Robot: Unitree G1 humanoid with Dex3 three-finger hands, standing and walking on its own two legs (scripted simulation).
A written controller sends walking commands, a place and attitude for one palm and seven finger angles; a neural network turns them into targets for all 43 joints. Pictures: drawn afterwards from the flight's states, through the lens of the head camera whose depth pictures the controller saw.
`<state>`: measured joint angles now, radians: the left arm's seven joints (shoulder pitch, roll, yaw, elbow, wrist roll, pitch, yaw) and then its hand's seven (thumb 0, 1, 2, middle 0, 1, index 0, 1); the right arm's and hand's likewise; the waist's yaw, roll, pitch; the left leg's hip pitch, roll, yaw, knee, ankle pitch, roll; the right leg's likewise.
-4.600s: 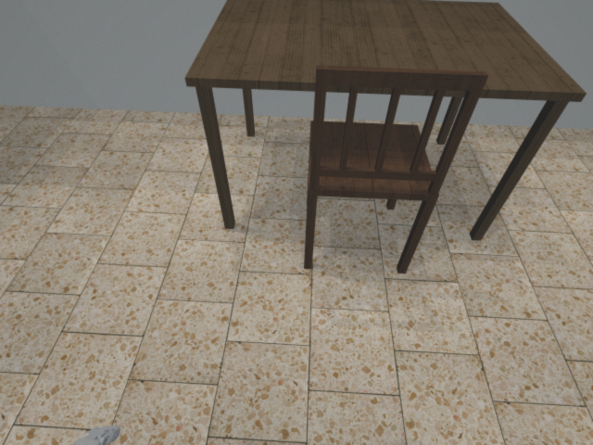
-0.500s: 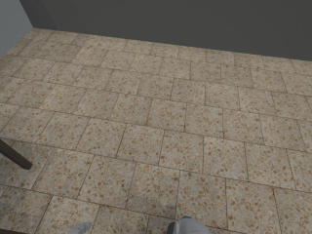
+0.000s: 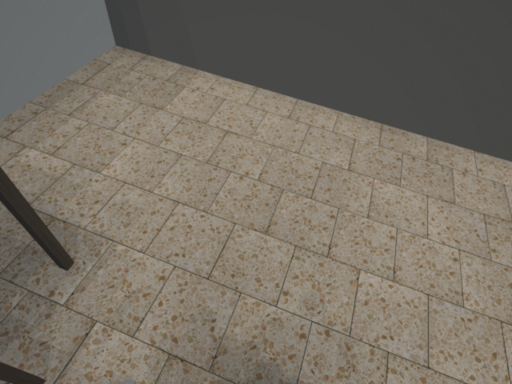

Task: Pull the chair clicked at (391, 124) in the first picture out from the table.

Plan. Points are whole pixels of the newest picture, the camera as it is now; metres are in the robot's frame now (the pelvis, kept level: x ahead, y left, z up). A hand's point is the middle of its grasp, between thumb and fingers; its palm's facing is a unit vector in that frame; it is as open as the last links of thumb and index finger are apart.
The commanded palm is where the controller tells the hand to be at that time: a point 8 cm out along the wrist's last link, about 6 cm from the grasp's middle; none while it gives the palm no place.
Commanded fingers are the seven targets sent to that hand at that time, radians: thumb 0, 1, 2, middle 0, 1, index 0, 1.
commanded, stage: turn to face it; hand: left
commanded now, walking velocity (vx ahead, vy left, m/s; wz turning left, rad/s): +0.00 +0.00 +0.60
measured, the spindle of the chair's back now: out of the picture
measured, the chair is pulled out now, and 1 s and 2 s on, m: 0.00 0.00 0.00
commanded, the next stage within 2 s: take the last steps up to it in 1.94 s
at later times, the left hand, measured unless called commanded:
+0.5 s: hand out of the picture +0.06 +0.17 -0.13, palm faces +0.29 -0.92 -0.27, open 7.4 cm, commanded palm none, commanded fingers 0.00 0.90 0.90 -0.20 -0.30 -0.20 -0.30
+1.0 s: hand out of the picture -0.14 +0.18 -0.17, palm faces +0.60 -0.75 -0.27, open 7.4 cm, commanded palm none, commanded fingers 0.00 0.90 0.90 -0.20 -0.30 -0.20 -0.30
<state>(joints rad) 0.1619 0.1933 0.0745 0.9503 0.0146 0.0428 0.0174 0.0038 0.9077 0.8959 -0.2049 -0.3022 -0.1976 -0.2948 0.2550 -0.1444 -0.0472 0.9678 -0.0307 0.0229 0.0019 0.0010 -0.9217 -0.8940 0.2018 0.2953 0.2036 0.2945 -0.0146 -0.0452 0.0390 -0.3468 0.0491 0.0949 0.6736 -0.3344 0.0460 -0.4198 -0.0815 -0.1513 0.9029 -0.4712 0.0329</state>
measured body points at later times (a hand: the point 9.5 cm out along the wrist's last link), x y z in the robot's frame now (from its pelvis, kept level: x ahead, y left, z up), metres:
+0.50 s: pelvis -0.01 -0.05 +0.01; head +0.03 -0.07 +0.45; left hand +0.04 +0.22 -0.11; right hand +0.11 -0.30 -0.15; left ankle +0.00 +0.08 -0.70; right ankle +0.01 -0.17 -0.73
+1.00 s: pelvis -0.03 -0.02 +0.00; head -0.01 +0.03 +0.45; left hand -0.17 +0.22 -0.15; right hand +0.22 -0.16 -0.12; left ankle -0.09 +0.06 -0.72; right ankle +0.01 -0.17 -0.66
